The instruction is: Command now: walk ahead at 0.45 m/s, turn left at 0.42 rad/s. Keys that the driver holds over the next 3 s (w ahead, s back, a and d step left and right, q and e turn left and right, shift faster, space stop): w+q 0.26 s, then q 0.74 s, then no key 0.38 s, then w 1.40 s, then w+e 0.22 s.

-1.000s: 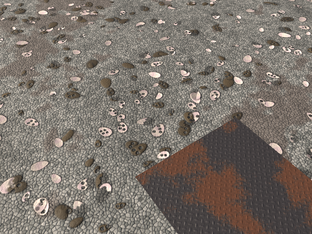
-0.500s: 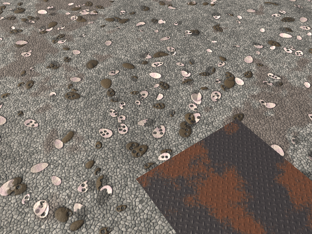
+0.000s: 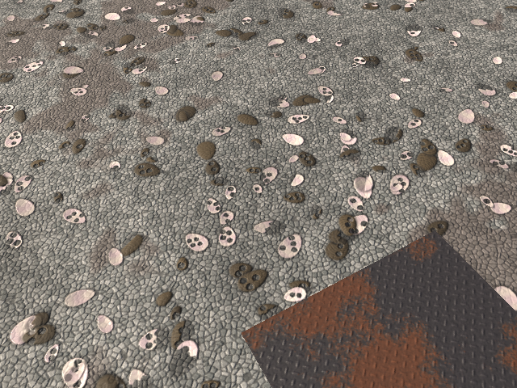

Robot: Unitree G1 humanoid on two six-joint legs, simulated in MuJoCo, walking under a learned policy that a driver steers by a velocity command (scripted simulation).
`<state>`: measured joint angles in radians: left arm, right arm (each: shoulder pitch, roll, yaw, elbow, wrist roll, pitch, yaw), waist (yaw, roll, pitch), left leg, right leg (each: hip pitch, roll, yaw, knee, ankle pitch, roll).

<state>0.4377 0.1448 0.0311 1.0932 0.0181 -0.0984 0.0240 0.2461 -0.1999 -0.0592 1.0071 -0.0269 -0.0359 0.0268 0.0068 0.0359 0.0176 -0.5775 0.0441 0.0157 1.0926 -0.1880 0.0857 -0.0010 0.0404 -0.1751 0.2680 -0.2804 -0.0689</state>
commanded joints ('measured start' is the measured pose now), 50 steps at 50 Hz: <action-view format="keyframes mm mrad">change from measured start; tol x32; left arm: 1 73 87 4 -16 1 -15 9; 50 -295 245 19 -438 10 100 22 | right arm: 1 -87 5 5 -80 5 5 8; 50 78 -202 -49 -274 20 105 -1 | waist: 1 1 -109 111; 14 -112 158 -263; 50 -43 -189 -63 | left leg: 1 -165 2 43 -72 84 -9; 11 380 -152 156 -485 -1 154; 14 868 304 -796 -797 -44 439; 24 428 48 -189 -738 933 136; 41 440 -19 -452 -474 666 22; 43 143 -289 -178 -48 -510 -62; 50 124 -131 -76 140 -244 -132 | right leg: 1 3 -250 84 -113 514 -13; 10 67 -296 -69 285 1202 -7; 12 -99 -265 -74 742 861 -12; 13 -371 -104 -60 1101 -72 13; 14 -672 30 160 1332 -250 35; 40 -384 2 237 286 22 55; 43 125 -497 727 103 847 -184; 50 -183 -264 302 33 473 -133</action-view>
